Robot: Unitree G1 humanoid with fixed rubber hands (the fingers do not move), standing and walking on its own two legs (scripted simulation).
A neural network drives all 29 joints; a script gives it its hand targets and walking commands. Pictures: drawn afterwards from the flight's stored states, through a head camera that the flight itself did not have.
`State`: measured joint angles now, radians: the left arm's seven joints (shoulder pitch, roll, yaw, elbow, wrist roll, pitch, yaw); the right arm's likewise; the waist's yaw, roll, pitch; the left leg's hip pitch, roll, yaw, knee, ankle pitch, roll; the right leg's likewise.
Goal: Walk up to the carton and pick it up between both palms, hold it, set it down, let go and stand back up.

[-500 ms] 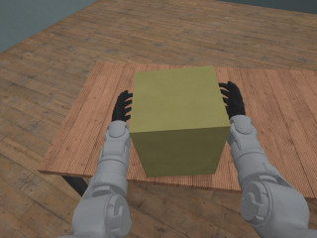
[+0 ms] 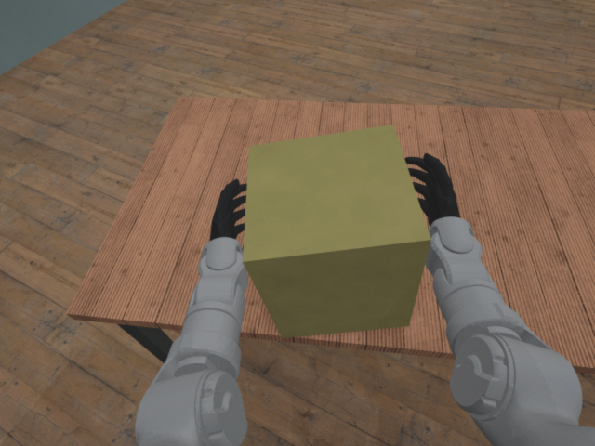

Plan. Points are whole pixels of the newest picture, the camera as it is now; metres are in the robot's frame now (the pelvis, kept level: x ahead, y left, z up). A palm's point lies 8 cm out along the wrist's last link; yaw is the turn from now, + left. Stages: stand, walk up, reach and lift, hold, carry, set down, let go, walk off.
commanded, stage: set down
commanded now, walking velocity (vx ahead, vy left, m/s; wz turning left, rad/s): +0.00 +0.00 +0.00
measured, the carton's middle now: (333, 240) +0.42 +0.03 +0.00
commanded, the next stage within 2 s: none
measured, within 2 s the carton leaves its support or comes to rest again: rests again in 0.94 s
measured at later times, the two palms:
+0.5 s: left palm (229, 243) +0.38 +0.18 +0.03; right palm (441, 220) +0.43 -0.12 +0.06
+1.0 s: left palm (232, 243) +0.38 +0.18 +0.03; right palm (444, 223) +0.43 -0.12 +0.05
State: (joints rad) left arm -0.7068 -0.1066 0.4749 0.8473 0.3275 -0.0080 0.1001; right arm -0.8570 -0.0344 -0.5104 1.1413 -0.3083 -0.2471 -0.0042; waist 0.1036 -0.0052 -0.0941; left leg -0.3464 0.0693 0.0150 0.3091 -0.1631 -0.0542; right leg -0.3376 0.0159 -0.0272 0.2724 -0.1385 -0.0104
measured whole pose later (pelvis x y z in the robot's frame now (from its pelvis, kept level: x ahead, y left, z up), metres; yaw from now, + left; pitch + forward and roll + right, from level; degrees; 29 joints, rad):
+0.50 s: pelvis -0.01 +0.00 +0.00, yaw +0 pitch +14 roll +0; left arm -0.74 -0.09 0.51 0.96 0.33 -0.13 0.11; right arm -0.87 -0.04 -0.55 1.17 -0.35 -0.31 -0.01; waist 0.10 0.00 -0.11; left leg -0.41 0.07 0.03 0.30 -0.14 -0.05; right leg -0.40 0.01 -0.02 0.28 -0.12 -0.01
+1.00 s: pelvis +0.00 +0.00 +0.00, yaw +0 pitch +13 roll +0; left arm -0.70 -0.15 0.55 0.87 0.38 -0.12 0.09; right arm -0.82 -0.01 -0.60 1.10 -0.41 -0.30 0.03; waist 0.09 0.00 -0.09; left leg -0.37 0.06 0.03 0.30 -0.15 -0.04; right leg -0.37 0.01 -0.03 0.28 -0.14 -0.01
